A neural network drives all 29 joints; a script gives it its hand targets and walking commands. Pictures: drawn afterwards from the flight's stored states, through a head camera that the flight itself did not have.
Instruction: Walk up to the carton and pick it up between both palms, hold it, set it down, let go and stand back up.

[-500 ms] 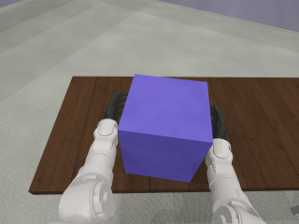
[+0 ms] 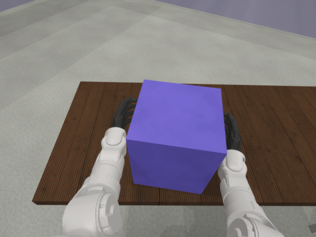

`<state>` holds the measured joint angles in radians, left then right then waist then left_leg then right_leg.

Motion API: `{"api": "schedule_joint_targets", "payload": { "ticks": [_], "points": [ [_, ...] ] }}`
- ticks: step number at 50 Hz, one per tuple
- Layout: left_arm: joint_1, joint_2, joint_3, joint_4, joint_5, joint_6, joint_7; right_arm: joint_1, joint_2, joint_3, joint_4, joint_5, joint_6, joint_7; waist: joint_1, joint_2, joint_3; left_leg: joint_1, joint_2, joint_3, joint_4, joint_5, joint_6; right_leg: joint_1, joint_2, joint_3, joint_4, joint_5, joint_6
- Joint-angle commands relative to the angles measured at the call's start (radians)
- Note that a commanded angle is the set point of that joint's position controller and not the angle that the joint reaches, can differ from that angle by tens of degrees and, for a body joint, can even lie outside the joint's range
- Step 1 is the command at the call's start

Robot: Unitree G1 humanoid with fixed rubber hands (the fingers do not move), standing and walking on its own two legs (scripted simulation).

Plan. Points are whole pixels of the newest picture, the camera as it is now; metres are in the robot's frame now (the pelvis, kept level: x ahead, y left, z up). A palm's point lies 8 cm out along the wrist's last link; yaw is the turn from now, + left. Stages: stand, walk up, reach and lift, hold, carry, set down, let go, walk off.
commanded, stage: reach and lift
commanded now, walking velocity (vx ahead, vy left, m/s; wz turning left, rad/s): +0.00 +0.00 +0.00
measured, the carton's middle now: (173, 139) +0.40 -0.03 +0.02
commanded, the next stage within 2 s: none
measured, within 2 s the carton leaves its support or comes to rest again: leaves its support in 0.06 s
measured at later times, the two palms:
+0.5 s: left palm (120, 126) +0.40 +0.12 +0.07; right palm (234, 146) +0.35 -0.18 +0.06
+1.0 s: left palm (114, 111) +0.40 +0.13 +0.13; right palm (237, 129) +0.36 -0.17 +0.11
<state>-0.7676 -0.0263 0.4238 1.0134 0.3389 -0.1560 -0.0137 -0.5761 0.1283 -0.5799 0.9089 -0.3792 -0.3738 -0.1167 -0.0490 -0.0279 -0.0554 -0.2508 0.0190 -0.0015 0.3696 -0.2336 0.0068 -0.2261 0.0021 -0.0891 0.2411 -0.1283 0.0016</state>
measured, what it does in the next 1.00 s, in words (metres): stands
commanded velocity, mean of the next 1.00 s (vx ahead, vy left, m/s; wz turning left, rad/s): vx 0.00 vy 0.00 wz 0.00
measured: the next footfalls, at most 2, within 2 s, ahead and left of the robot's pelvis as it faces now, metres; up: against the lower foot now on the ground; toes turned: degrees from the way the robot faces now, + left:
none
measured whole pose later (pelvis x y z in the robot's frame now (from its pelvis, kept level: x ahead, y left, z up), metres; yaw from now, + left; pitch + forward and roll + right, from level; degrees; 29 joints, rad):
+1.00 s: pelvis +0.00 +0.01 +0.00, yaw +1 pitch +4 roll -2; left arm -0.73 0.01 0.20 0.85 0.12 -0.01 0.08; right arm -0.57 -0.03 -0.18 0.85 0.03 -0.25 -0.19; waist -0.07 -0.02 -0.11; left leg -0.21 0.02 -0.01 0.40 -0.26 0.02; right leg -0.15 0.00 -0.09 0.22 -0.13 0.01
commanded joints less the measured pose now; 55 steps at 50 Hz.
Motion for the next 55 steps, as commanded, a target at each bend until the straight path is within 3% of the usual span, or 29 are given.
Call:
{"api": "schedule_joint_targets", "payload": {
  "ticks": [1,5,7,9,12,14,15,18,19,21,22,26,27,31,37,39,43,48,52,55],
  "points": [
    [-0.592,-0.526,-0.296,-0.04,0.007,-0.106,-0.093,-0.751,0.487,0.39,-0.078,-0.095,-0.173,0.127,-0.004,0.056,-0.624,0.063,0.001,0.056,0.022,0.581,-0.088,0.419,0.02,-0.038,0.128,0.616,-0.003],
    [-0.634,-0.52,-0.284,-0.05,0.012,-0.163,-0.085,-0.78,0.47,0.382,-0.017,-0.115,-0.234,0.121,-0.003,0.058,-0.642,0.045,0.004,0.047,0.024,0.582,-0.088,0.394,0.022,-0.04,0.129,0.607,-0.001],
    [-0.647,-0.514,-0.285,-0.019,0.025,-0.176,-0.085,-0.778,0.446,0.363,0.035,-0.12,-0.257,0.118,-0.018,0.074,-0.624,0.05,0.006,0.048,0.018,0.567,-0.091,0.363,0.021,-0.045,0.115,0.567,-0.011],
    [-0.648,-0.509,-0.277,0.01,0.023,-0.188,-0.092,-0.788,0.451,0.366,0.03,-0.129,-0.278,0.109,-0.01,0.047,-0.622,0.002,-0.008,0.061,-0.003,0.487,-0.07,0.395,0.009,-0.03,0.111,0.572,-0.009],
    [-0.684,-0.487,-0.276,0.053,0.019,-0.208,-0.096,-0.776,0.439,0.336,0.131,-0.139,-0.28,0.101,-0.026,0.04,-0.565,-0.045,-0.014,0.067,-0.035,0.363,-0.059,0.391,0.001,-0.02,0.103,0.491,-0.007],
    [-0.667,-0.494,-0.265,0.072,0.025,-0.202,-0.101,-0.774,0.427,0.329,0.147,-0.136,-0.282,0.099,-0.014,0.051,-0.553,-0.047,-0.018,0.08,-0.058,0.314,-0.049,0.387,-0.006,-0.018,0.099,0.474,-0.003],
    [-0.684,-0.499,-0.266,0.083,0.026,-0.2,-0.098,-0.773,0.425,0.315,0.175,-0.141,-0.275,0.09,-0.028,0.052,-0.547,-0.054,-0.016,0.078,-0.059,0.292,-0.052,0.365,0.0,-0.019,0.092,0.437,-0.005],
    [-0.673,-0.47,-0.252,0.087,0.016,-0.2,-0.098,-0.792,0.444,0.344,0.143,-0.106,-0.259,0.09,0.018,0.034,-0.568,-0.051,-0.026,0.093,-0.064,0.252,-0.037,0.35,-0.002,-0.007,0.085,0.402,-0.003],
    [-0.683,-0.48,-0.261,0.102,0.013,-0.199,-0.096,-0.819,0.426,0.343,0.137,-0.111,-0.261,0.089,0.008,0.028,-0.574,-0.053,-0.022,0.088,-0.066,0.246,-0.035,0.346,-0.003,-0.008,0.087,0.395,-0.003],
    [-0.708,-0.478,-0.255,0.107,0.002,-0.207,-0.093,-0.851,0.443,0.358,0.099,-0.093,-0.26,0.089,0.032,0.016,-0.611,-0.078,-0.029,0.092,-0.068,0.213,-0.024,0.341,-0.004,0.007,0.085,0.379,0.003],
    [-0.719,-0.474,-0.259,0.118,0.001,-0.209,-0.094,-0.853,0.452,0.353,0.111,-0.099,-0.252,0.089,0.025,0.026,-0.605,-0.084,-0.029,0.093,-0.075,0.174,-0.021,0.34,-0.01,0.007,0.081,0.348,0.004],
    [-0.718,-0.498,-0.311,0.097,-0.048,-0.214,-0.085,-0.887,0.458,0.405,0.034,-0.062,-0.238,0.087,0.021,0.017,-0.726,-0.075,-0.03,0.088,-0.045,0.233,-0.027,0.366,-0.001,0.01,0.104,0.427,0.0],
    [-0.702,-0.496,-0.319,0.099,-0.053,-0.213,-0.082,-0.872,0.463,0.428,0.041,-0.052,-0.227,0.089,0.036,0.028,-0.735,-0.082,-0.033,0.089,-0.043,0.243,-0.027,0.369,-0.001,0.014,0.11,0.446,0.004],
    [-0.702,-0.515,-0.371,0.058,-0.083,-0.197,-0.079,-0.85,0.47,0.484,0.021,-0.012,-0.193,0.081,-0.005,0.042,-0.741,-0.04,-0.023,0.067,-0.019,0.314,-0.044,0.369,0.011,0.015,0.116,0.493,-0.002],
    [-0.7,-0.576,-0.453,-0.022,-0.142,-0.166,-0.07,-0.854,0.495,0.603,-0.033,0.103,-0.131,0.081,-0.014,0.068,-0.768,0.024,-0.026,0.031,0.04,0.489,-0.063,0.391,0.023,0.028,0.138,0.62,-0.008],
    [-0.701,-0.61,-0.489,-0.093,-0.163,-0.146,-0.064,-0.868,0.513,0.649,-0.083,0.143,-0.102,0.078,-0.012,0.072,-0.787,0.043,-0.027,0.013,0.05,0.557,-0.066,0.423,0.029,0.033,0.148,0.672,0.0],
    [-0.679,-0.663,-0.572,-0.249,-0.195,-0.071,-0.054,-0.818,0.489,0.73,-0.167,0.239,-0.032,0.069,-0.039,0.08,-0.714,0.166,-0.018,-0.02,0.081,0.697,-0.081,0.385,0.046,0.03,0.117,0.667,-0.005],
    [-0.513,-0.668,-0.606,-0.366,-0.205,0.124,-0.068,-0.789,0.429,0.826,-0.326,0.371,0.114,0.062,-0.027,0.039,-0.566,0.231,-0.012,-0.034,0.049,0.703,-0.07,0.411,0.042,0.038,0.09,0.638,0.004],
    [-0.462,-0.691,-0.638,-0.52,-0.212,0.299,-0.079,-0.795,0.345,0.84,-0.442,0.45,0.212,0.059,-0.036,0.058,-0.48,0.351,0.0,-0.039,0.048,0.757,-0.086,0.366,0.061,0.023,0.046,0.509,-0.003],
    [-0.511,-0.697,-0.663,-0.612,-0.222,0.383,-0.089,-0.839,0.338,0.813,-0.49,0.437,0.253,0.057,-0.067,0.063,-0.423,0.354,0.003,-0.034,0.042,0.703,-0.089,0.3,0.062,0.006,0.023,0.395,-0.011]
  ]
}}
